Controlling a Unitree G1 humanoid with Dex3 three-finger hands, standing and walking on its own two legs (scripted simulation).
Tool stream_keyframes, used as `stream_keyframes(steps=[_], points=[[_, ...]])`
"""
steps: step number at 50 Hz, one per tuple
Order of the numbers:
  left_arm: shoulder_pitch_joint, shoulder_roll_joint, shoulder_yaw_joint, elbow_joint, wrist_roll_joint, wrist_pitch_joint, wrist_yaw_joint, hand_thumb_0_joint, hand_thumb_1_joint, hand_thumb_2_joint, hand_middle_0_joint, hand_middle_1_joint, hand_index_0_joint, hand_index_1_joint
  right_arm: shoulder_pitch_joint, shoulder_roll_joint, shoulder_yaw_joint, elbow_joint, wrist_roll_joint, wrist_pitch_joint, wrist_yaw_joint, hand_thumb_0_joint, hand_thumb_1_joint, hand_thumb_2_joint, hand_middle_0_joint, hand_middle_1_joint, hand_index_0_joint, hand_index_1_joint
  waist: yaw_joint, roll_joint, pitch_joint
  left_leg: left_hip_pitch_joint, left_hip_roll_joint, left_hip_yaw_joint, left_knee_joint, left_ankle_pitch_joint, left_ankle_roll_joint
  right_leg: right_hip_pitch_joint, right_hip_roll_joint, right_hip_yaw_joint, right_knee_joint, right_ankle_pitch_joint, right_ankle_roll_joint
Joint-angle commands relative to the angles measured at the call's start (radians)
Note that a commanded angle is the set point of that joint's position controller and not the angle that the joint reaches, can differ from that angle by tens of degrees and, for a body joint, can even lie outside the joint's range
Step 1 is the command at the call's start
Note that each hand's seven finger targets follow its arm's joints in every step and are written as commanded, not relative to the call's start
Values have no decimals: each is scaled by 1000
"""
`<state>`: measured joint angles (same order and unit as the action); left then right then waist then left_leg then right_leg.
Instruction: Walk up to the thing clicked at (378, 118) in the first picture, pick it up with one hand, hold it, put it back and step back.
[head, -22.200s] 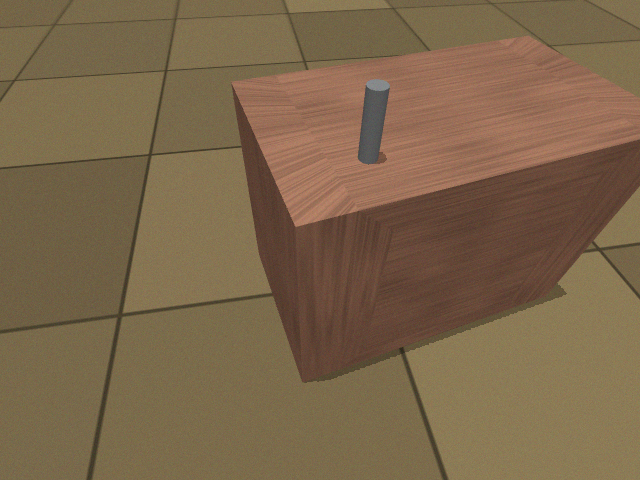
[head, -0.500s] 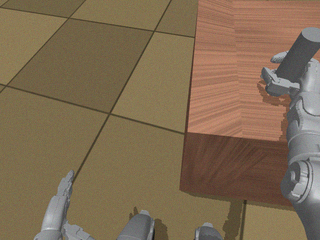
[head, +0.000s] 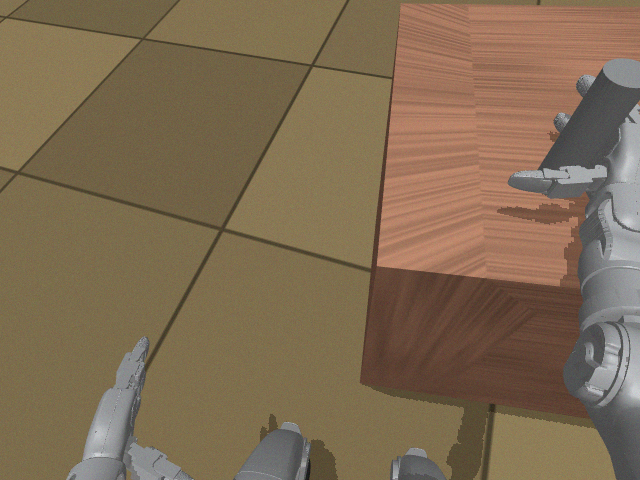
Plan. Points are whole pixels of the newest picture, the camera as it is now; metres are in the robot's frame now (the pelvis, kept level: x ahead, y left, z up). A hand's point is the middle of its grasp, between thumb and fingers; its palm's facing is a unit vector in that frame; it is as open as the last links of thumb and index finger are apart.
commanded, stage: withdraw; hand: right
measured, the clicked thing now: (582, 137) +0.51 -0.22 +0.12
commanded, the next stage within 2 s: rise in 0.24 s
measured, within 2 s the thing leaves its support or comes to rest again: neither
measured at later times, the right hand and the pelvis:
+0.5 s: hand out of the picture +0.49 -0.30 +0.22, palm faces +0.27 +0.94 -0.19, open 17.3 cm; pelvis +0.02 +0.00 +0.04, yaw +0 degrees
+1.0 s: hand out of the picture +0.32 -0.31 +0.18, palm faces +0.39 +0.85 -0.36, open 17.5 cm; pelvis +0.04 -0.01 +0.05, yaw -1 degrees
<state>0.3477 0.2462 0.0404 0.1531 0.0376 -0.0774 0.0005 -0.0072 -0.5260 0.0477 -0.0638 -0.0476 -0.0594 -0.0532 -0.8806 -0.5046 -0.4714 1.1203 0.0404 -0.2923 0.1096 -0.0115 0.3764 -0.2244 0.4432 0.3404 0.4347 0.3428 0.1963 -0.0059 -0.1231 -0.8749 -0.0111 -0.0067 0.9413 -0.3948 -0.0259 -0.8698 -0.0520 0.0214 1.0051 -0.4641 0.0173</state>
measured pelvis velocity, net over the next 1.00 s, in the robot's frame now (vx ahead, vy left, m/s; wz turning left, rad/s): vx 0.04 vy -0.01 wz -0.02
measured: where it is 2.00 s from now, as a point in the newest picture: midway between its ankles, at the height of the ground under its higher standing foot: outside the picture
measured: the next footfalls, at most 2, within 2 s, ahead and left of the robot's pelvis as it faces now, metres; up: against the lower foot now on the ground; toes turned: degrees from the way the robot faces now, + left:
none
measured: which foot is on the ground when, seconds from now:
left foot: down 0.00-1.00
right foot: down 0.00-1.00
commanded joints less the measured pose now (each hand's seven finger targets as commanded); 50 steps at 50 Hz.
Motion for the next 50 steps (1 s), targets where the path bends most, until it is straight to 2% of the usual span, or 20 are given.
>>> stream_keyframes(steps=[1,5,7,12,13,15,18,19,22,25,26,28,33,35,36,38,41,48,49,50], points=[[34,171,94,-185,-16,-48,25,0,-517,32,-54,-51,-56,-48,-520,-341,-30,-297,12,-59,-6,0,354,-166,215,190,206,190,-19,-160,-533,308,-22,30,-118,326,33,349,33,-10,-143,350,-20],[69,137,64,-63,-25,-39,28,0,-517,31,-53,-49,-56,-46,-538,-396,-41,-310,16,-23,7,0,457,-56,109,76,98,76,-49,-226,-478,316,-18,27,-139,350,37,380,34,-17,-171,393,-14],[-36,130,37,-97,-30,-50,30,0,-522,30,-51,-47,-53,-45,-577,-422,-46,-306,17,1,16,0,497,-31,84,52,74,52,-54,-199,-512,359,-17,25,-156,372,35,397,32,-17,-178,410,-16],[-34,157,40,-2,-41,-52,43,0,-531,31,-49,-45,-50,-44,-544,-442,-28,-208,22,80,69,0,506,-24,72,42,62,41,-63,-182,-471,379,-21,37,-202,372,34,441,27,-14,-231,450,-12],[-41,155,37,-1,-46,-53,43,0,-531,30,-49,-46,-51,-44,-498,-395,-2,-139,29,107,88,0,510,-25,69,41,61,41,-52,-136,-431,396,-21,39,-213,387,32,423,31,-16,-242,446,-16],[-96,195,62,-66,-56,-62,52,0,-538,32,-49,-44,-50,-43,-537,-422,-5,-214,42,134,121,0,540,-31,62,45,59,44,-58,-99,-499,447,-20,41,-218,434,27,470,27,-12,-255,500,-18],[20,175,44,20,-66,-58,54,0,-564,65,-62,-46,-51,-57,-416,-386,10,-121,62,195,168,0,488,-50,63,56,66,56,-67,-50,-339,429,-19,45,-250,428,24,442,32,-18,-285,488,-24],[-18,143,23,-26,-69,-44,37,0,-539,52,-58,-49,-53,-54,-358,-507,29,-110,-47,193,109,0,506,-42,65,56,67,56,-132,-8,-312,457,-9,40,-276,404,18,423,36,-36,-303,468,-19],[56,149,36,3,-71,-25,17,0,-530,41,-56,-43,-53,-45,-323,-440,71,-94,-44,223,65,0,537,-37,62,58,66,57,-96,23,-218,437,-10,42,-315,336,17,424,39,-46,-346,368,-28],[45,94,-17,32,-75,-13,-7,0,-521,38,-50,-44,-51,-42,-384,-586,3,-263,-67,211,19,0,594,-28,57,59,63,59,-143,-54,-278,498,4,26,-327,334,16,447,51,-64,-357,366,-29],[23,116,9,7,-78,-15,-8,0,-521,39,-48,-42,-49,-41,-418,-633,-20,-368,-72,203,6,0,611,-26,56,59,62,59,-159,-98,-378,551,9,18,-318,391,16,491,56,-67,-358,413,-25],[40,145,37,20,-80,-14,-13,0,-514,49,-50,-51,-57,-42,-299,-587,-17,-322,-72,211,-17,0,603,-35,59,53,54,53,-148,-87,-330,547,2,33,-320,427,24,513,54,-63,-365,465,-18],[-40,166,55,-46,-85,-31,6,0,-531,55,-52,-45,-53,-43,-263,-529,-3,-547,-62,189,-84,0,569,-42,61,51,54,52,-170,-198,-440,543,-5,47,-325,460,40,683,34,-46,-358,633,3],[23,163,75,0,-84,-32,9,0,-536,59,-52,-45,-51,-45,-82,-434,29,-523,-53,197,-96,0,563,-45,61,52,53,52,-167,-174,-361,528,-9,58,-335,464,43,688,26,-40,-359,684,6],[36,171,86,23,-84,-29,10,0,-535,58,-53,-45,-52,-46,-16,-446,6,-618,-44,196,-101,0,549,-47,62,51,54,51,-192,-180,-348,535,-10,62,-331,484,46,691,22,-38,-362,726,9],[54,153,89,75,-84,-25,3,0,-533,58,-53,-47,-52,-46,95,-326,66,-682,-23,212,-92,0,561,-46,60,53,53,53,-189,-201,-306,503,-17,70,-335,464,51,718,9,-30,-369,787,18],[25,125,81,99,-98,-13,-8,0,-536,57,-55,-48,-54,-48,305,-339,10,-897,-1,217,-102,0,534,-50,61,52,54,52,-231,-162,-225,562,-14,77,-357,412,53,647,16,-36,-409,672,11],[13,165,165,49,-100,23,12,0,-533,57,-55,-49,-53,-50,716,-225,-36,-1381,39,201,-131,0,544,-49,59,54,53,54,-223,-55,-142,665,2,72,-391,440,40,633,38,-55,-461,544,-10],[-9,128,130,45,-100,26,14,0,-531,57,-53,-50,-52,-50,756,-208,-33,-1460,43,197,-137,0,558,-47,58,54,53,54,-242,-90,-124,665,7,68,-395,430,40,633,41,-59,-464,537,-10],[-37,146,155,20,-99,22,23,0,-528,53,-53,-49,-53,-48,814,-189,-30,-1486,43,194,-143,0,557,-47,57,55,53,55,-236,-80,-109,661,8,67,-396,417,37,640,41,-57,-468,524,-11]])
